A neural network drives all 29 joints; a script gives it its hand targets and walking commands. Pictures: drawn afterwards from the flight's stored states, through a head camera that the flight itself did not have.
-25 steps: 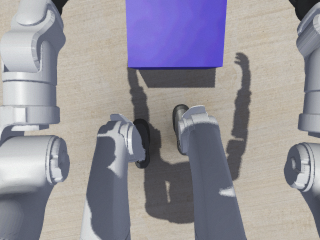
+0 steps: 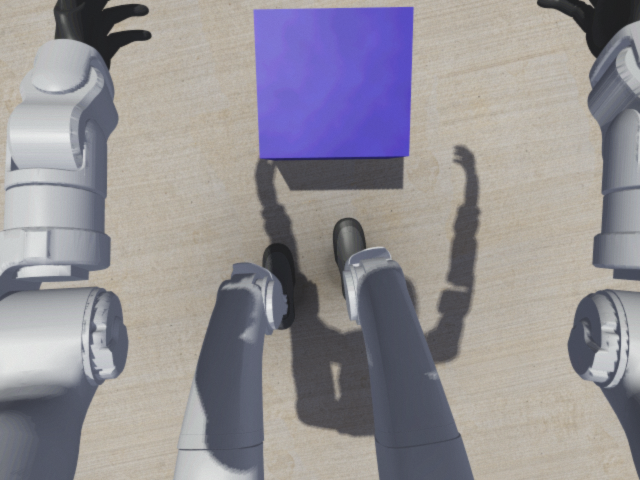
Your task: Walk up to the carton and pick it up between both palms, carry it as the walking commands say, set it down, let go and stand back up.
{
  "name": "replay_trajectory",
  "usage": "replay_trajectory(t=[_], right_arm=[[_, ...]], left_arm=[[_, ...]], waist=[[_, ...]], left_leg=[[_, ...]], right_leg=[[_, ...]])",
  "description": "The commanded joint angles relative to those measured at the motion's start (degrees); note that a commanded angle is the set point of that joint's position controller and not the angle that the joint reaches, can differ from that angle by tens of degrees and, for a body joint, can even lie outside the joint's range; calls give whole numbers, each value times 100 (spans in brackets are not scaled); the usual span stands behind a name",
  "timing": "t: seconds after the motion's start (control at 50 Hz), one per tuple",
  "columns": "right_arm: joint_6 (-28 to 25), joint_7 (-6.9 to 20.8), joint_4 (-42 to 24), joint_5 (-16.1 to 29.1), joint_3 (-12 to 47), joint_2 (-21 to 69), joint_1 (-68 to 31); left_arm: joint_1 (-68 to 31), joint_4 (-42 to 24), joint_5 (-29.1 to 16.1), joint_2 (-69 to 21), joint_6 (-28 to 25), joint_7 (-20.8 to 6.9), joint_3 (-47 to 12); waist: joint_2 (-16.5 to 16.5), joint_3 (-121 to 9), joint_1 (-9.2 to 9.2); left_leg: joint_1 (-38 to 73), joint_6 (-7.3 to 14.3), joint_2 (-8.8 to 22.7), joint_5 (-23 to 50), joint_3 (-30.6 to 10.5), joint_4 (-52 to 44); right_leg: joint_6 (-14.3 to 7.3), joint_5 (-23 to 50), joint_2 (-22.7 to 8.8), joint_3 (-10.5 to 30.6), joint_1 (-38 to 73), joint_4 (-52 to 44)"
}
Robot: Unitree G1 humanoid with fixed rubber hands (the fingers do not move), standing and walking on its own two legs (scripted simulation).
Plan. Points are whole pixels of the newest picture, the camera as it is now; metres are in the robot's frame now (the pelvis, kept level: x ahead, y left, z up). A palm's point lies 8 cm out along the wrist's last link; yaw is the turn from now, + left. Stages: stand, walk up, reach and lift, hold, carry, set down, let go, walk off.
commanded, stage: let go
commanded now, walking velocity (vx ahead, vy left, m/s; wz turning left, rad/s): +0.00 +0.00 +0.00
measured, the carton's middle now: (331, 96) +0.53 -0.04 -0.54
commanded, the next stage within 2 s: stand in 1.22 s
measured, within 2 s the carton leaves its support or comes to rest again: neither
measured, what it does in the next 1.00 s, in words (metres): rises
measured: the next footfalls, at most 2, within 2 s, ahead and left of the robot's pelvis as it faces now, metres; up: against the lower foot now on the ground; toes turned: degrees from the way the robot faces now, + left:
none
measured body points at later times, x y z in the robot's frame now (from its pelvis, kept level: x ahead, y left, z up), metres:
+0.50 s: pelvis +0.03 -0.01 +0.06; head +0.24 -0.03 +0.46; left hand +0.37 +0.24 -0.02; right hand +0.33 -0.28 -0.02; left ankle +0.09 +0.10 -0.61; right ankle +0.14 -0.08 -0.61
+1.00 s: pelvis +0.10 +0.01 +0.12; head +0.16 +0.00 +0.56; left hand +0.30 +0.25 +0.05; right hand +0.27 -0.25 +0.05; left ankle +0.09 +0.10 -0.61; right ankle +0.14 -0.08 -0.61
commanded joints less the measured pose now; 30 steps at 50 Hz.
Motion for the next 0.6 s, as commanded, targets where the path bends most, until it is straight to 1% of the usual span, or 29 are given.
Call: replay_trajectory(t=[0.0,0.02,0.04,0.06,0.08,0.1,0.12,0.14,0.16,0.18,0.2,0.22,0.24,0.26,0.28,0.3,0.32,0.36,0.38,0.4,0.42,0.44,0.46,0.48,0.5,0.52,0.54,0.56,0.58], right_arm=[[-249,101,-940,-238,-194,-890,418],[-190,80,-1094,-326,-270,-973,846],[-109,71,-1242,-362,-182,-995,984],[-101,40,-1768,-389,-191,-1054,1188],[-117,37,-1935,-397,-127,-973,1195],[-178,26,-2725,-385,-6,-904,1889],[-166,44,-3105,-370,64,-1028,1569],[-165,72,-3538,-298,259,-818,2343],[-146,115,-3467,-171,398,-658,2194],[-171,154,-3514,-230,458,-501,2932],[-165,201,-3270,-149,523,-343,2900],[-204,236,-3037,-176,514,-326,3041],[-254,245,-3213,-183,555,-181,3681],[-328,301,-3396,-135,657,-121,3675],[-407,319,-3284,-135,677,-28,4033],[-480,343,-3430,-213,753,233,4681],[-544,385,-2605,-352,589,227,4661],[-757,422,-2680,-452,648,464,5346],[-871,456,-2515,-428,660,560,5236],[-966,460,-2311,-565,645,609,5404],[-1018,456,-1960,-609,671,566,5390],[-1059,469,-1722,-667,751,713,5398],[-1101,491,-1669,-690,744,689,5339],[-1085,509,-1442,-764,868,832,5833],[-1110,521,-1244,-785,1016,916,6012],[-1106,537,-999,-783,1095,995,6119],[-1089,543,-740,-858,1120,1029,6259],[-1176,538,-895,-925,1265,1185,6985],[-1208,528,-686,-1016,1175,1149,7063]], left_arm=[[165,-1969,4,921,-314,-13,664],[663,-1932,-14,876,-209,15,588],[906,-1872,-73,675,-50,29,409],[1353,-1930,-44,745,28,7,406],[1411,-2003,-44,570,68,18,258],[2363,-2377,-10,504,53,-28,288],[2201,-2482,-223,390,72,-53,138],[2960,-2991,-136,302,42,-58,53],[2678,-3063,-225,248,29,-75,1],[3318,-3155,-67,210,-22,-92,-12],[3199,-3147,-68,142,-101,-139,43],[3160,-3091,-46,120,-165,-192,68],[3706,-3277,-5,125,-261,-257,55],[3728,-3476,19,229,-386,-270,96],[4010,-3342,27,198,-476,-310,86],[4773,-3292,162,136,-574,-324,49],[4683,-2690,193,49,-609,-352,108],[5444,-2617,252,-89,-841,-470,38],[5282,-2565,309,-72,-951,-494,-17],[5455,-2342,275,-196,-1047,-519,-107],[5304,-2181,315,-226,-1123,-538,-128],[5393,-1926,260,-430,-1178,-586,-283],[5212,-1969,219,-443,-1257,-635,-256],[5638,-1692,284,-496,-1257,-679,-275],[5848,-1487,258,-621,-1292,-695,-329],[5806,-1394,293,-628,-1303,-735,-378],[6032,-970,337,-707,-1281,-735,-331],[6841,-913,469,-782,-1341,-761,-346],[6914,-788,468,-853,-1363,-752,-448]], waist=[[-2,-13844,604],[77,-14175,577],[211,-14186,504],[210,-14211,509],[165,-13612,385],[208,-14195,475],[-3,-13792,345],[39,-14052,416],[-79,-13249,423],[32,-13195,513],[-3,-12302,544],[-6,-11655,519],[20,-11595,485],[-18,-11512,604],[-45,-11210,567],[-110,-11375,700],[-115,-10051,626],[-63,-9478,658],[166,-8805,709],[58,-8283,663],[170,-7373,615],[148,-6792,635],[162,-6403,458],[140,-6072,425],[19,-5731,475],[210,-5191,450],[123,-4832,433],[51,-4984,486],[104,-4669,401]], left_leg=[[3218,-301,-146,1896,-893,-872],[3478,-319,-133,2128,-882,-895],[3662,-342,-119,2014,-871,-905],[3708,-362,-154,2251,-863,-921],[3617,-360,-151,2212,-917,-1082],[3942,-361,-195,2655,-928,-1063],[3547,-344,-174,2360,-930,-1123],[4085,-304,-159,2495,-947,-1216],[3799,-280,-135,2219,-953,-1393],[4074,-260,-130,2210,-953,-1468],[3687,-232,-107,1989,-985,-1628],[3485,-200,-72,1597,-980,-1709],[3772,-180,-76,1622,-989,-1796],[3809,-141,-54,1586,-1024,-1823],[3905,-138,6,1387,-1009,-1876],[4331,-143,24,1462,-989,-1939],[3878,-167,93,875,-946,-2061],[4184,-91,81,624,-961,-2273],[3992,-81,83,615,-985,-2358],[3921,-102,94,481,-965,-2457],[3690,-87,86,24,-957,-2601],[3539,-112,121,-216,-969,-2746],[3425,-89,112,-436,-923,-2752],[3783,-68,171,-515,-979,-2916],[3865,-101,206,-660,-963,-3018],[3666,-98,255,-991,-970,-3188],[3663,-88,288,-1155,-915,-3301],[4143,-109,331,-1056,-930,-3454],[4119,-89,382,-1071,-943,-3643]], right_leg=[[223,3205,-301,342,7552,-289],[254,3404,-302,300,7724,-255],[273,3122,-270,199,7632,-261],[308,3396,-286,171,7772,-255],[295,3379,-253,80,7601,-363],[299,3889,-246,173,8198,-355],[304,3726,-292,226,8248,-433],[317,3742,-292,250,8491,-503],[303,3427,-312,232,8152,-661],[340,3387,-383,366,8505,-816],[331,3209,-420,397,8197,-916],[335,2754,-479,498,8124,-1106],[340,2708,-504,534,8327,-1299],[331,2717,-486,508,8311,-1305],[333,2449,-529,517,8280,-1442],[383,2414,-520,441,8477,-1478],[368,1739,-548,383,7826,-1654],[350,1274,-566,364,7933,-2018],[305,1271,-587,351,7599,-2044],[297,1089,-578,342,7498,-2173],[291,456,-576,318,7107,-2267],[277,68,-584,284,6791,-2392],[262,-294,-608,395,6795,-2540],[283,-735,-641,409,6808,-2757],[292,-994,-619,366,6801,-2871],[312,-1323,-616,299,6793,-2943],[318,-1503,-587,228,6792,-3034],[358,-1533,-607,275,7294,-3279],[357,-1304,-526,145,7363,-3308]])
